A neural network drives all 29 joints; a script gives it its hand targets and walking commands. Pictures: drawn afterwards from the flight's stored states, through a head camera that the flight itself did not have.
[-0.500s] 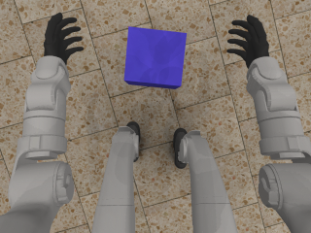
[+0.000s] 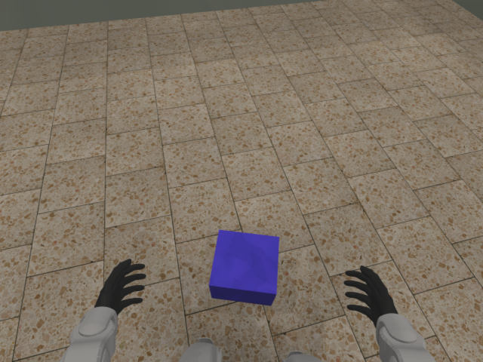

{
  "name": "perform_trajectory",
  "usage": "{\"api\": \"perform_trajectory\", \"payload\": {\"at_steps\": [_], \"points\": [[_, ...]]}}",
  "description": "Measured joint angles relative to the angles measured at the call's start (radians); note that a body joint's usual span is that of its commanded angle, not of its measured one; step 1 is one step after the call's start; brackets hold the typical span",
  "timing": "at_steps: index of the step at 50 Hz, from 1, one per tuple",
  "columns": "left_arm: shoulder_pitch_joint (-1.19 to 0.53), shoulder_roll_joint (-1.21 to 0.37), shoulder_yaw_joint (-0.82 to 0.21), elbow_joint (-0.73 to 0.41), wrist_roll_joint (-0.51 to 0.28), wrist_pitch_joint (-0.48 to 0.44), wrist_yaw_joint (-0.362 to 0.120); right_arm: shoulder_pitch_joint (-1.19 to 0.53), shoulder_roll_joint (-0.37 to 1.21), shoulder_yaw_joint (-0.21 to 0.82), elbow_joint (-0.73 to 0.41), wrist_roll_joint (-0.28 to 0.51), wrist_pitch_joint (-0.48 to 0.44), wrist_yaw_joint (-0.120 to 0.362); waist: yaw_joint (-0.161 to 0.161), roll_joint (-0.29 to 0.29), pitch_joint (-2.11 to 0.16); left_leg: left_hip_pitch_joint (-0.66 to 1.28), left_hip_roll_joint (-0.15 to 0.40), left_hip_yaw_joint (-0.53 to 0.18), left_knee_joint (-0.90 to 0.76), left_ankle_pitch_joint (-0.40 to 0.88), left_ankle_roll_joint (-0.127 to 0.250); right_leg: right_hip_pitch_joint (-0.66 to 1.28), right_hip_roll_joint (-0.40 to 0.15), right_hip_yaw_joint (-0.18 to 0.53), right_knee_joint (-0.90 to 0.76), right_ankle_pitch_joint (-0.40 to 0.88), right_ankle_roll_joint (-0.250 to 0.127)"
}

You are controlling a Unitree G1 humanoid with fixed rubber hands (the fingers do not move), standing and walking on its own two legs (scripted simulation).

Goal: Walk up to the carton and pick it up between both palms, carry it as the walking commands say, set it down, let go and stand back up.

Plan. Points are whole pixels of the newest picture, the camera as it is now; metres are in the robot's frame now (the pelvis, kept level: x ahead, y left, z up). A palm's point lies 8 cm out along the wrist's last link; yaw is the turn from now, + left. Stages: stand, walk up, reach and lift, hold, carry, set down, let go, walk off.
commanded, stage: let go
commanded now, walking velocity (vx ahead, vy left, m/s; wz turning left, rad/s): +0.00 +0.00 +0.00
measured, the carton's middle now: (245, 267) +0.50 -0.01 -0.66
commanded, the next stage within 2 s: stand in 0.68 s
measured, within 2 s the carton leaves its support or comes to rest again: neither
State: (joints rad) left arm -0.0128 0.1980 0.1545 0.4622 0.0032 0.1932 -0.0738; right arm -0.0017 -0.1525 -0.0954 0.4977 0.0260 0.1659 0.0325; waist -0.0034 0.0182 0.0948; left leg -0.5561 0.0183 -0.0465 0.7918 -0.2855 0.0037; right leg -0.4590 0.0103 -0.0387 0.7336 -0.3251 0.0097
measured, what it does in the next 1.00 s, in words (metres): shifts its weight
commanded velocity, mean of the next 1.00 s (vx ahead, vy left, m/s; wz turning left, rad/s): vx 0.00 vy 0.00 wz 0.00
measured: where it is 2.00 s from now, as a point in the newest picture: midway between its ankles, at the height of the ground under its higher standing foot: outside the picture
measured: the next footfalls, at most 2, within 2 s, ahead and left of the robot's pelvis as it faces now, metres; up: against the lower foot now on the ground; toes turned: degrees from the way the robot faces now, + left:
none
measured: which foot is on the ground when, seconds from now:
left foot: down 0.00-1.00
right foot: down 0.00-1.00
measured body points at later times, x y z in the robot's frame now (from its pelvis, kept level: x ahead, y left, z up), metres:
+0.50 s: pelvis +0.07 -0.01 +0.03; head +0.09 +0.00 +0.48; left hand +0.24 +0.24 -0.05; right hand +0.24 -0.24 -0.05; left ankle +0.08 +0.11 -0.71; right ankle +0.04 -0.13 -0.71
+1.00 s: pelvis +0.08 -0.01 +0.03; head +0.07 -0.01 +0.48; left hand +0.23 +0.27 -0.05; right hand +0.23 -0.29 -0.06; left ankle +0.08 +0.11 -0.71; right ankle +0.04 -0.13 -0.71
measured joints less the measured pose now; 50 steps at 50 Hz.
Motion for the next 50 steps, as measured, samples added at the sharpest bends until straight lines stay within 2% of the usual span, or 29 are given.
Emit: {"api": "perform_trajectory", "payload": {"at_steps": [5,9,18,27,34,39,50], "points": [[0.151,0.0,-0.007,-0.01,0.0,-0.038,-0.01,0.158,-0.02,0.01,-0.041,0.0,-0.035,0.012,0.0,-0.001,0.0,0.125,-0.003,0.001,-0.078,0.003,0.001,0.131,-0.003,0.0,-0.091,0.011,0.0],[0.222,0.0,-0.021,-0.038,0.0,-0.052,-0.013,0.216,-0.042,0.026,-0.063,0.0,-0.05,0.023,0.0,-0.007,0.001,0.211,-0.009,0.003,-0.13,0.003,0.0,0.218,-0.009,0.0,-0.145,0.012,0.001],[0.231,0.0,-0.036,-0.053,0.0,-0.048,-0.021,0.217,-0.029,0.03,-0.067,0.0,-0.03,0.035,0.0,-0.011,0.002,0.322,-0.009,0.004,-0.196,-0.005,-0.005,0.331,-0.011,0.0,-0.217,0.008,0.001],[0.231,0.0,-0.036,-0.053,0.0,-0.041,-0.021,0.22,-0.04,0.03,-0.067,-0.001,-0.022,0.035,0.0,-0.01,0.003,0.338,-0.009,0.004,-0.232,-0.01,-0.009,0.346,-0.011,0.0,-0.25,0.002,0.0],[0.231,0.0,-0.041,-0.053,0.001,-0.04,0.02,0.227,-0.058,0.041,-0.067,-0.001,-0.047,0.023,0.0,-0.01,0.003,0.34,-0.009,0.004,-0.234,-0.018,-0.012,0.346,-0.011,0.0,-0.248,-0.008,-0.002],[0.23,0.034,-0.041,0.036,0.006,-0.09,0.055,0.213,-0.095,0.043,0.041,-0.005,-0.092,0.005,0.0,-0.009,-0.025,0.341,-0.009,0.004,-0.234,-0.02,-0.014,0.345,-0.011,0.0,-0.244,-0.014,-0.002],[0.23,0.096,-0.041,0.137,0.009,-0.16,0.059,0.225,-0.168,0.043,0.148,-0.014,-0.135,0.004,0.0,-0.009,-0.095,0.341,-0.009,0.004,-0.234,-0.019,-0.013,0.344,-0.011,0.0,-0.242,-0.014,-0.003]]}}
